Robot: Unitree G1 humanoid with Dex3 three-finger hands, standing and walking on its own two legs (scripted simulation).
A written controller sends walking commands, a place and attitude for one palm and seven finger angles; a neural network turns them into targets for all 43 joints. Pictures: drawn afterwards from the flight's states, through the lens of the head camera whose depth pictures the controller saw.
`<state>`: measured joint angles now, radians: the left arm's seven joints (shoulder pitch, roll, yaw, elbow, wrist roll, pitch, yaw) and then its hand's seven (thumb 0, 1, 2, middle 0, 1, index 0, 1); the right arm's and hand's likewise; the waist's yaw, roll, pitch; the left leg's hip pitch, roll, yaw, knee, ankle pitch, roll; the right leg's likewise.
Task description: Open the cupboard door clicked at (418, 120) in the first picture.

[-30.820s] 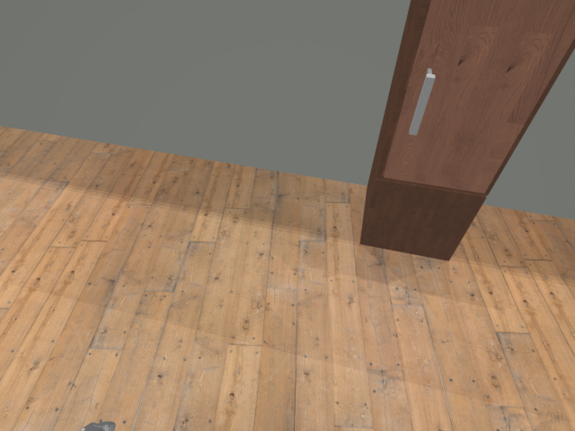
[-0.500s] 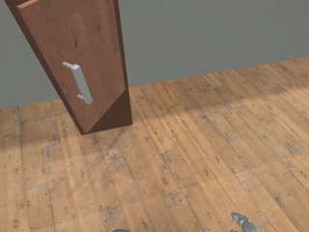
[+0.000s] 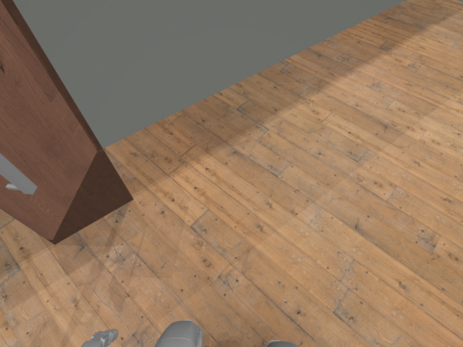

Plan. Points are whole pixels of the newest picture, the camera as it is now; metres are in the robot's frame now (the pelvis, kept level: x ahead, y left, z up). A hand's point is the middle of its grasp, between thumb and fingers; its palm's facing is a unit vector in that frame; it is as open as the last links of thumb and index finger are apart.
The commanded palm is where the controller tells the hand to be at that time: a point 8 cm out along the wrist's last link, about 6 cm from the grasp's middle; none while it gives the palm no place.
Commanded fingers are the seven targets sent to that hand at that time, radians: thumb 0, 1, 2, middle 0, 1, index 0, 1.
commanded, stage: walk to a spot facing it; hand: left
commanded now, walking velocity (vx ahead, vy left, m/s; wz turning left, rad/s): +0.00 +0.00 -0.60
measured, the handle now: out of the picture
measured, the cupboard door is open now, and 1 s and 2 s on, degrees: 46 46 46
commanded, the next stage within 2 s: turn to face it in 1.64 s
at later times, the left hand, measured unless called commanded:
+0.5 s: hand (193, 270) +0.27 +0.10 -0.15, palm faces -0.40 -0.89 -0.20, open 7.4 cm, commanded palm none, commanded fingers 0.00 0.90 0.90 -0.20 -0.30 -0.20 -0.30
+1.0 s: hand (218, 240) +0.36 +0.06 -0.19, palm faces -0.46 -0.87 -0.17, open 7.4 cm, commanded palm none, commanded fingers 0.00 0.90 0.90 -0.20 -0.30 -0.20 -0.30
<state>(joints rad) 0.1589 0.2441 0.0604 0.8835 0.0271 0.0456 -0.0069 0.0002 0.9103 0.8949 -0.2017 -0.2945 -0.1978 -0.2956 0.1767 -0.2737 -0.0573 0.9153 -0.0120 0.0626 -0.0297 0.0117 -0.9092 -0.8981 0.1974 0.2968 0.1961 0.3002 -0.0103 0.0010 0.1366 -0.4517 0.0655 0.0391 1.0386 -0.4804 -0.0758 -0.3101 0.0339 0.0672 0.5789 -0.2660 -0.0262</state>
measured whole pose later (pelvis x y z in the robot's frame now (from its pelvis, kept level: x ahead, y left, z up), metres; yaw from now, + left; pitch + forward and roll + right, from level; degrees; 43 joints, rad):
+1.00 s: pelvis +0.26 -0.12 -0.01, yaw -32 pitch +0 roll +0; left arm 0.32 0.22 0.08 1.06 0.02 -0.01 -0.03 0.00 0.91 0.89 -0.20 -0.29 -0.20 -0.30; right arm 0.15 -0.17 -0.03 0.90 -0.04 -0.07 0.00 0.00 -0.91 -0.90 0.20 0.30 0.20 0.30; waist 0.02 -0.05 0.06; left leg -0.37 0.06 0.12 0.60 -0.23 0.02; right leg -0.34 0.03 0.01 1.09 -0.44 -0.04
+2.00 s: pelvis +0.58 -0.40 +0.00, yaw -33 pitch +0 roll +0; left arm 0.18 0.18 0.05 1.00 0.02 -0.01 0.00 0.01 0.93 0.90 -0.20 -0.29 -0.20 -0.30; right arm 0.25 -0.17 -0.03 1.04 -0.03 0.00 -0.02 0.00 -0.93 -0.90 0.20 0.30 0.20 0.30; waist -0.01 0.00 0.06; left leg -0.29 0.01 0.03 0.51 -0.22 0.02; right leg -0.40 -0.06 -0.06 0.75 -0.34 0.05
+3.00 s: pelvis +0.66 -0.50 +0.00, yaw +4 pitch +1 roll +2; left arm 0.23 0.21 0.04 0.88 0.03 0.01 0.01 0.00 0.91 0.89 -0.20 -0.30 -0.20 -0.30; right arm 0.10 -0.23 -0.06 0.90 -0.01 0.07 0.04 0.01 -0.91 -0.90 0.20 0.30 0.19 0.30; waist 0.00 -0.05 0.12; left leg -0.34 0.01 0.10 0.71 -0.40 -0.06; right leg -0.23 -0.14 -0.21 0.56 -0.34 0.02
